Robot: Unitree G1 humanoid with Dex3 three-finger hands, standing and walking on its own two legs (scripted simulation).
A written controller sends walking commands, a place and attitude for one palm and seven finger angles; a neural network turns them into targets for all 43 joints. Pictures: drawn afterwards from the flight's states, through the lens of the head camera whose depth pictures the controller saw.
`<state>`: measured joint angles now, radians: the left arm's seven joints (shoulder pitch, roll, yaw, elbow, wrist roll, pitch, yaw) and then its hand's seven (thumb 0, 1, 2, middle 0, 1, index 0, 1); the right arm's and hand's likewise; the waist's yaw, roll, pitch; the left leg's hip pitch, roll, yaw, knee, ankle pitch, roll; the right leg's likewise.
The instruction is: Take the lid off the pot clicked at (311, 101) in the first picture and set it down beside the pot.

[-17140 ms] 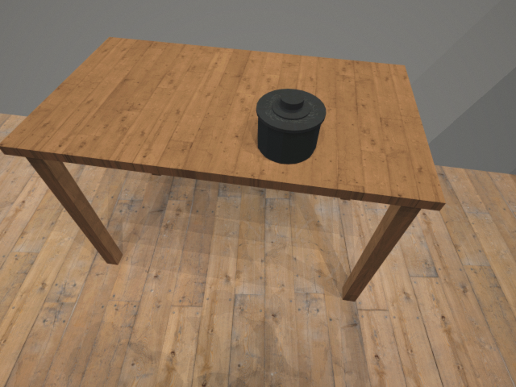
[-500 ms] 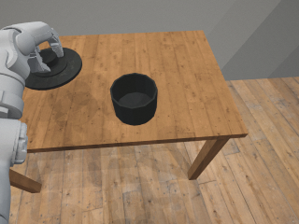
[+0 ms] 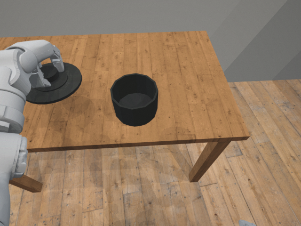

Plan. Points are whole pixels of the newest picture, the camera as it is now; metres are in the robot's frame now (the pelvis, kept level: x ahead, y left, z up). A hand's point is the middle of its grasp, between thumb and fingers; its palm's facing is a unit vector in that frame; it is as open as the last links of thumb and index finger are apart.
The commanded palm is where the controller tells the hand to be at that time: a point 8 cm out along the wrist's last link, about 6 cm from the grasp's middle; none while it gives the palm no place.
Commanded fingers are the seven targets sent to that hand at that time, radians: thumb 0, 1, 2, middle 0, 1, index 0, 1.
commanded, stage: lower the lid onto the table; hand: left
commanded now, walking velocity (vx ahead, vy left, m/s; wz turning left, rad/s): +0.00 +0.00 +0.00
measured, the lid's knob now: (47, 74) +0.49 +0.27 +0.12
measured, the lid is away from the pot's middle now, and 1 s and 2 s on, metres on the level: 0.23 0.23 0.24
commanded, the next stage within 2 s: none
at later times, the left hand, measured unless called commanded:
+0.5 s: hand (43, 82) +0.46 +0.28 +0.11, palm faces -0.39 -0.07 -0.92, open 8.5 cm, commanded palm +0.48 +0.28 +0.18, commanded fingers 0.00 0.50 1.12 -0.81 -1.01 -0.79 -1.01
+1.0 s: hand (52, 90) +0.46 +0.27 +0.08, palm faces -0.42 -0.06 -0.90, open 8.5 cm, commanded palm +0.49 +0.27 +0.15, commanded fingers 0.00 0.50 1.12 -0.81 -1.01 -0.79 -1.01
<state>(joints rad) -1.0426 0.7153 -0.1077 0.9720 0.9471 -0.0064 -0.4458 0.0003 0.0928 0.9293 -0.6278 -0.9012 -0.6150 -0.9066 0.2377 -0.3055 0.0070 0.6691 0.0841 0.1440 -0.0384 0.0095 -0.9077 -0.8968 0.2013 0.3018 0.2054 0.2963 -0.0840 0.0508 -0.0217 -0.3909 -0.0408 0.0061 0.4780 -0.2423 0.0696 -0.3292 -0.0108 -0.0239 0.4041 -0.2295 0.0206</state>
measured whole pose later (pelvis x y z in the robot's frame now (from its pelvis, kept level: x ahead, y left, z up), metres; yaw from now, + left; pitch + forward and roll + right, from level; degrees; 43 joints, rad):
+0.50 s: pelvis +0.00 +0.01 +0.00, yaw -1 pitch +10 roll -2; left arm -0.96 0.72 -0.06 0.97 0.94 -0.10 -0.39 0.00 0.10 0.93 -0.63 -0.90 -0.61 -0.90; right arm 0.28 -0.30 0.00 0.69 0.07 0.15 -0.05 0.01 -0.91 -0.90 0.20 0.30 0.21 0.30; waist -0.09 0.05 -0.03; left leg -0.42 -0.04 0.02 0.50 -0.25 0.08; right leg -0.36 -0.02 -0.01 0.41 -0.23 0.03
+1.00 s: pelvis +0.00 +0.01 -0.01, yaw -1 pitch +12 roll -2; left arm -0.97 0.68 -0.08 1.06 0.96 -0.10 -0.33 0.00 0.10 0.93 -0.63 -0.90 -0.61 -0.90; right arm 0.30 -0.29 0.00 0.71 0.07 0.14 -0.06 0.01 -0.91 -0.90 0.20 0.30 0.21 0.30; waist -0.10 0.04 -0.05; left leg -0.47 -0.04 0.02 0.53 -0.26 0.08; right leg -0.41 -0.01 -0.01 0.45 -0.24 0.03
